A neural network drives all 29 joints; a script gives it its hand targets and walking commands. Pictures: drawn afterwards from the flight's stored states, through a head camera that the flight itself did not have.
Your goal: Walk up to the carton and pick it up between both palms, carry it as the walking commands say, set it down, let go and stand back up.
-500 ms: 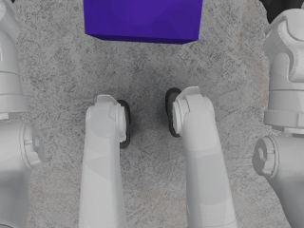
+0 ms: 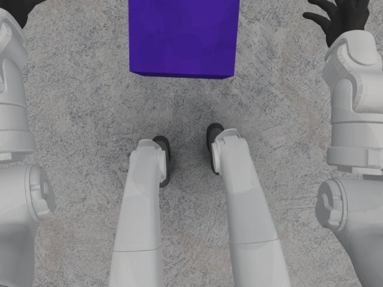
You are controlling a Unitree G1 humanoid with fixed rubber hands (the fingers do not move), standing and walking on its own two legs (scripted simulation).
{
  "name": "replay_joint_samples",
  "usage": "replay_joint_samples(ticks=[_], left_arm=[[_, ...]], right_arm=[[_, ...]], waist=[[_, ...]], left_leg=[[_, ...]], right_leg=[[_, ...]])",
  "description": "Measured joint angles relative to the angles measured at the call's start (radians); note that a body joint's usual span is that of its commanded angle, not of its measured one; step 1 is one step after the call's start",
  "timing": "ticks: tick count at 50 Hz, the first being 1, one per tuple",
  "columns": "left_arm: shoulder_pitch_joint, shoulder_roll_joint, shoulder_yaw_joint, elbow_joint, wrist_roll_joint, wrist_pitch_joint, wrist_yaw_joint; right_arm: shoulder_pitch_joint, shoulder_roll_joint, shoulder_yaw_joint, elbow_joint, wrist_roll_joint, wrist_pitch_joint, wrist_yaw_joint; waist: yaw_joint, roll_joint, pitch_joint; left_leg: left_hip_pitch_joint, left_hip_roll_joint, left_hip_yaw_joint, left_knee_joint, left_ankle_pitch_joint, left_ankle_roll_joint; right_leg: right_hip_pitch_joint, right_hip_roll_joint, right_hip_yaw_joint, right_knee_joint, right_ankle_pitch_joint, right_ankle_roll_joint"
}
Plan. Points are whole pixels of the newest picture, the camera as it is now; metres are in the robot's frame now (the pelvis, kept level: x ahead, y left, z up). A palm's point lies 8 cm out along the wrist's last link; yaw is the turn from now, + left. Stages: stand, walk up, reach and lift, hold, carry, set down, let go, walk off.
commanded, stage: set down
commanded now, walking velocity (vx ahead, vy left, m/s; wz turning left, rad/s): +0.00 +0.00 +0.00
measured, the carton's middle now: (183, 42) +0.54 -0.01 -0.52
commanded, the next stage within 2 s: let go in 0.10 s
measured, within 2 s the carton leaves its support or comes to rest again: neither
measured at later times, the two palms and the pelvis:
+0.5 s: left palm out of the picture +0.45 +0.24 -0.03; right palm out of the picture +0.40 -0.25 -0.03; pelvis +0.07 +0.00 +0.07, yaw +0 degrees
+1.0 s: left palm out of the picture +0.34 +0.23 +0.06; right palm out of the picture +0.30 -0.24 +0.06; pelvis +0.16 +0.00 +0.14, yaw -1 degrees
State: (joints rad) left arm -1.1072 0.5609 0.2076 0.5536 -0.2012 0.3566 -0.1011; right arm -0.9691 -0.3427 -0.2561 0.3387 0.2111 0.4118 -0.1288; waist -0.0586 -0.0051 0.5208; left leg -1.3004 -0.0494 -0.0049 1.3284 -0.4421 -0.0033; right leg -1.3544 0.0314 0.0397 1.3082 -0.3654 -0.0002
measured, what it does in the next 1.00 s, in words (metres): rises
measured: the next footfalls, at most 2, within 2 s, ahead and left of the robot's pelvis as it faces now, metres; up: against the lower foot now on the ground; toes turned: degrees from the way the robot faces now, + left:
none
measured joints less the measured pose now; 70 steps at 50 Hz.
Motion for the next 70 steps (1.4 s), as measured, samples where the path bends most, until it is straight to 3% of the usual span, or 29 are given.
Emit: replay_joint_samples(ticks=[6, 11, 19, 26, 36, 45, 57, 70], left_arm=[[0.029, -0.033, 0.022, 0.114, 0.048, -0.047, -0.012], [0.113, -0.076, 0.028, 0.147, 0.088, -0.11, -0.009], [0.379, -0.194, 0.009, 0.094, 0.145, -0.139, 0.034], [0.595, -0.259, 0.002, 0.065, 0.157, -0.165, 0.05], [0.917, -0.338, -0.049, -0.063, 0.22, -0.273, 0.065], [1.229, -0.371, -0.098, -0.114, 0.217, -0.351, 0.067], [1.348, -0.351, -0.161, -0.122, 0.171, -0.365, 0.065], [1.362, -0.341, -0.166, -0.099, 0.189, -0.258, 0.036]], right_arm=[[0.028, 0.034, -0.011, 0.111, -0.045, -0.047, 0.013], [0.124, 0.075, -0.012, 0.136, -0.102, -0.113, 0.033], [0.39, 0.091, 0.049, 0.16, -0.178, -0.171, 0.125], [0.587, 0.098, 0.049, 0.16, -0.191, -0.208, 0.181], [0.887, 0.13, 0.11, 0.071, -0.202, -0.322, 0.207], [1.191, 0.166, 0.166, 0.018, -0.211, -0.399, 0.191], [1.25, 0.126, 0.181, 0.054, -0.197, -0.408, 0.196], [1.237, 0.151, 0.205, 0.087, -0.228, -0.282, 0.193]], waist=[[-0.003, 0.001, -0.096], [-0.003, 0.009, -0.226], [0.022, 0.013, -0.422], [0.028, 0.008, -0.481], [0.029, 0.002, -0.524], [0.021, 0.01, -0.542], [0.029, 0.028, -0.501], [0.058, 0.007, -0.419]], left_leg=[[0.028, 0.0, -0.005, -0.09, 0.03, 0.0], [0.011, -0.005, -0.014, -0.145, 0.048, -0.001], [0.077, -0.003, -0.021, -0.249, 0.051, 0.002], [0.24, 0.003, -0.027, -0.364, 0.048, 0.006], [0.515, 0.014, -0.022, -0.548, 0.047, 0.011], [0.785, 0.021, -0.029, -0.718, 0.064, 0.008], [1.05, 0.028, -0.043, -0.865, 0.118, 0.005], [1.207, 0.026, -0.059, -0.859, 0.132, 0.0]], right_leg=[[0.031, -0.002, -0.001, -0.091, 0.028, 0.001], [0.019, -0.009, -0.007, -0.146, 0.04, 0.001], [0.085, -0.01, -0.01, -0.248, 0.039, -0.001], [0.248, -0.008, -0.011, -0.359, 0.033, -0.003], [0.511, -0.001, 0.002, -0.526, 0.028, -0.003], [0.775, 0.001, 0.004, -0.678, 0.035, -0.004], [1.046, 0.002, -0.004, -0.829, 0.084, -0.012], [1.205, 0.0, -0.02, -0.818, 0.09, -0.021]])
